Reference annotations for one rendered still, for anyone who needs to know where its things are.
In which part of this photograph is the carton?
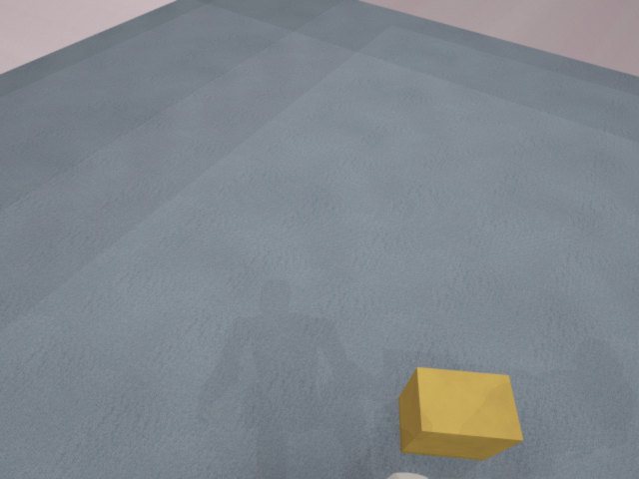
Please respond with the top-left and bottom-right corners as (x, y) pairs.
(398, 367), (523, 460)

